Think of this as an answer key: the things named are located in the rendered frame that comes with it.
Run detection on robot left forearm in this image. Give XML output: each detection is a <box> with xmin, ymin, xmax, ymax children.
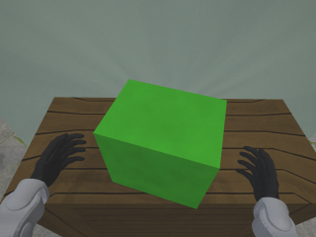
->
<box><xmin>0</xmin><ymin>178</ymin><xmax>50</xmax><ymax>237</ymax></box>

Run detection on robot right forearm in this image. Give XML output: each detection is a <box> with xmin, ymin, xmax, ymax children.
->
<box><xmin>252</xmin><ymin>197</ymin><xmax>299</xmax><ymax>237</ymax></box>

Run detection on left robot hand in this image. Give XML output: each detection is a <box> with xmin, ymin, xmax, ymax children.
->
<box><xmin>30</xmin><ymin>133</ymin><xmax>87</xmax><ymax>187</ymax></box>

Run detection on pedestal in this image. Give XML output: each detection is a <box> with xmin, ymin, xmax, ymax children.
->
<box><xmin>0</xmin><ymin>97</ymin><xmax>316</xmax><ymax>237</ymax></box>

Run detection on right robot hand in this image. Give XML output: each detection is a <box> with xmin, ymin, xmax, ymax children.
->
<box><xmin>235</xmin><ymin>146</ymin><xmax>279</xmax><ymax>202</ymax></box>

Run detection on carton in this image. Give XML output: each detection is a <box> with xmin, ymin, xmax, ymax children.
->
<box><xmin>93</xmin><ymin>79</ymin><xmax>227</xmax><ymax>209</ymax></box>

